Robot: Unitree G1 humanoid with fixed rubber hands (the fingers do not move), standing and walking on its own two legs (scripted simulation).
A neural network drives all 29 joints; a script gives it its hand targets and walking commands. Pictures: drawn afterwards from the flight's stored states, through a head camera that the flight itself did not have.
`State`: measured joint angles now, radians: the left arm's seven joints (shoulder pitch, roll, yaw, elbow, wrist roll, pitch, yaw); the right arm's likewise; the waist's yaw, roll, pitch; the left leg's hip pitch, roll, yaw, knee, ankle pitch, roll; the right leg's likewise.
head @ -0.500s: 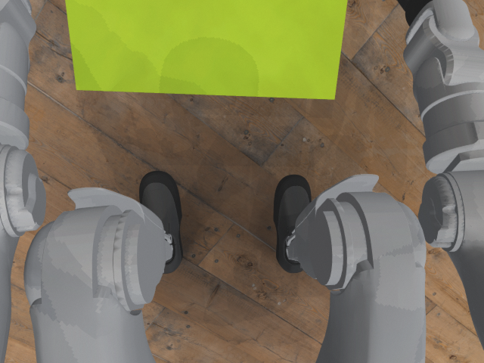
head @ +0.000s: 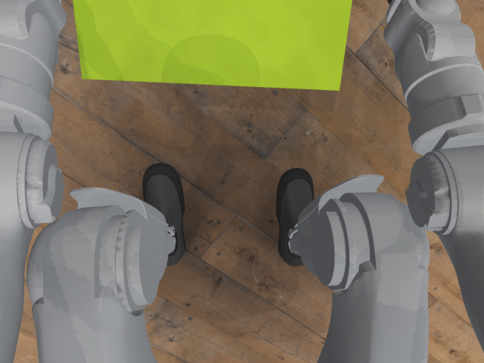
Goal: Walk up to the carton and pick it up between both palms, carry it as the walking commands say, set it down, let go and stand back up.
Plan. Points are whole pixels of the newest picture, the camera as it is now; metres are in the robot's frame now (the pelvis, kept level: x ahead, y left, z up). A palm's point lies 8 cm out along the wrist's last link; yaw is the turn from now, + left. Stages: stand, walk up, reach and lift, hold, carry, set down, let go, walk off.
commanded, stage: reach and lift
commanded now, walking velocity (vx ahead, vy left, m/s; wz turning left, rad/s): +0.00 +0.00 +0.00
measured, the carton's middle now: out of the picture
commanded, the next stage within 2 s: none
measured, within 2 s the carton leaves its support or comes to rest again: leaves its support in 0.96 s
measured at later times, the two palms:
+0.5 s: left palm out of the picture +0.54 +0.22 -0.19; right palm out of the picture +0.54 -0.17 -0.19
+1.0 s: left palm out of the picture +0.54 +0.21 -0.18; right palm out of the picture +0.54 -0.17 -0.17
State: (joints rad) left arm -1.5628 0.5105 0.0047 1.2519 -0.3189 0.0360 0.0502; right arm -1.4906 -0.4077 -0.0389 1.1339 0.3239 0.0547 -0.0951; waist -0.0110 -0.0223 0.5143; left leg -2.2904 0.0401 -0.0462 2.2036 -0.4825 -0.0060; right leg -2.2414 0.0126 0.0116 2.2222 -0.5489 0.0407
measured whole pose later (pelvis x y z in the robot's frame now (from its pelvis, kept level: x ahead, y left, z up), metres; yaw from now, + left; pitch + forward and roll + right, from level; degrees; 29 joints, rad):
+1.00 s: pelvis -0.01 +0.00 +0.00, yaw +0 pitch +31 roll -1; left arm -1.56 0.51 -0.10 1.18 -0.36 0.11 0.12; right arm -1.51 -0.37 -0.02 1.10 0.33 0.13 -0.16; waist -0.01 -0.04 0.52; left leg -2.26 0.03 -0.05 2.18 -0.46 -0.01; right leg -2.22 0.02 0.02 2.20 -0.52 0.04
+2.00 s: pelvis -0.02 -0.01 +0.06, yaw +1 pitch +25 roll -1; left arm -1.45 0.39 0.22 0.87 -0.05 0.32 0.12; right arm -1.33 -0.21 -0.32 0.73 0.07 0.28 -0.25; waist 0.01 -0.02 0.51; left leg -2.01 0.01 -0.06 2.01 -0.45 -0.03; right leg -1.97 0.02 0.00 2.03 -0.51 0.02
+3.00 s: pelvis -0.04 +0.00 +0.16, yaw +1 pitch +20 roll -1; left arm -1.30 0.31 0.27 0.65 0.01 0.46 0.11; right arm -1.21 -0.14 -0.36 0.51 0.01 0.45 -0.25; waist 0.00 -0.02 0.52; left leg -1.65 -0.01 -0.06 1.67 -0.37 -0.03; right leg -1.62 0.04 0.02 1.69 -0.42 0.03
